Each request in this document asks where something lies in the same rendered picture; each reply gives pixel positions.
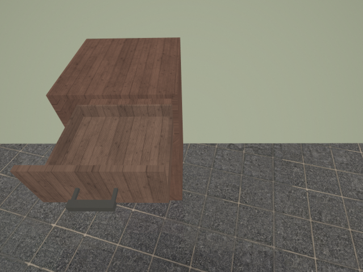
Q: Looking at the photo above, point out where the drawer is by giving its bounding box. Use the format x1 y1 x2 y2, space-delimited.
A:
10 104 174 203

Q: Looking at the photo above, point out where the cabinet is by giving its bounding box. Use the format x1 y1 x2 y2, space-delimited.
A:
46 37 183 201

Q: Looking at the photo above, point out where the handle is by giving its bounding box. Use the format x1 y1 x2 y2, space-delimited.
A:
65 188 118 211

